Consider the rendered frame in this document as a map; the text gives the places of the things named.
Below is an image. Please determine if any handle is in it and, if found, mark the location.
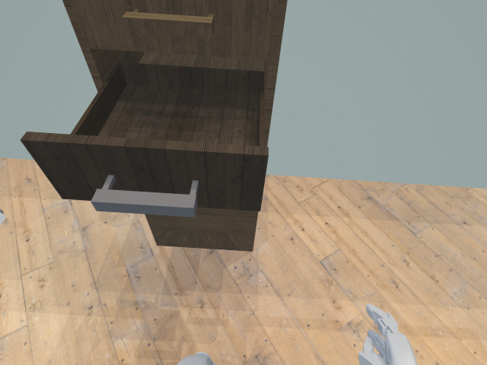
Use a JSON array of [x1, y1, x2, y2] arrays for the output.
[[91, 175, 199, 217], [122, 11, 214, 38]]

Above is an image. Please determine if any robot left shin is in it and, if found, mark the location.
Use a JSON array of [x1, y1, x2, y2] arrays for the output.
[[195, 352, 213, 362]]

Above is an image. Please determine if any robot right hand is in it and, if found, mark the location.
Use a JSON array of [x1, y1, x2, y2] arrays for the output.
[[358, 304, 418, 365]]

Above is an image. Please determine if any cabinet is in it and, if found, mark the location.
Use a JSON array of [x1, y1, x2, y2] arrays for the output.
[[62, 0, 288, 252]]

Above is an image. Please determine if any drawer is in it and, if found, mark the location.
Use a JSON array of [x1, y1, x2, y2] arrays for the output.
[[21, 62, 269, 211]]

